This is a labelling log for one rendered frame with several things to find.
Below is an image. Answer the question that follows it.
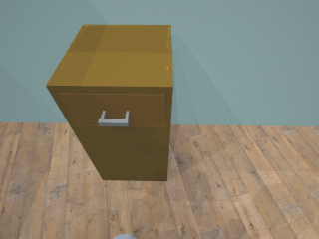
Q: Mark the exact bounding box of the drawer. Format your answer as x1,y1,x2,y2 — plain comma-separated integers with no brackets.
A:
58,93,165,126

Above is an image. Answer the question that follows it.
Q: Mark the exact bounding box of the handle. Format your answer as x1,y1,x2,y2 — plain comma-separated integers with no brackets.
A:
98,111,130,127

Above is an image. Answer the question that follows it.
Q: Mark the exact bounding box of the cabinet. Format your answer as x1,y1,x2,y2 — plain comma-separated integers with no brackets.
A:
46,24,173,181

